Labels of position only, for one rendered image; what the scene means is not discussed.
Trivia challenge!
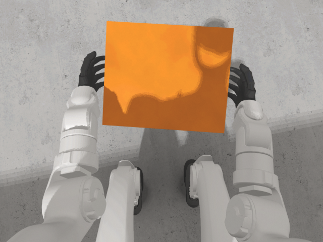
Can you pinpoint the robot left hand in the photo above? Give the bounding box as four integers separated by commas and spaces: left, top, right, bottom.
78, 51, 105, 92

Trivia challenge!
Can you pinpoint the robot left upper arm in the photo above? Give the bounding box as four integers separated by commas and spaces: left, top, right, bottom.
7, 175, 106, 242

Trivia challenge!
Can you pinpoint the right robot shin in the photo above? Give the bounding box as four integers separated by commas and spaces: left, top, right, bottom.
189, 155, 223, 198

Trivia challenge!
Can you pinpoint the robot right upper arm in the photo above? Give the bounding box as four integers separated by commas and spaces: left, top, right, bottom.
225, 193, 311, 242

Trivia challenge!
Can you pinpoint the robot left forearm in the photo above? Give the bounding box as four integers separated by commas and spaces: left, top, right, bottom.
42, 86, 100, 215

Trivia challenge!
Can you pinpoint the robot right forearm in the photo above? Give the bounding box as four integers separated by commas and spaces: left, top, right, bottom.
232, 100, 290, 232

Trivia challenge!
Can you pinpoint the carton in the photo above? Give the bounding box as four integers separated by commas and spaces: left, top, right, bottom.
102, 21, 234, 133

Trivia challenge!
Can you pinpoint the robot right hand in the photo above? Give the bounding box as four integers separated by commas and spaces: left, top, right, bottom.
228, 64, 256, 108

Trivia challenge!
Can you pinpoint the robot left thigh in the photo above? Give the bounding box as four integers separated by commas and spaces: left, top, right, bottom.
96, 166, 140, 242

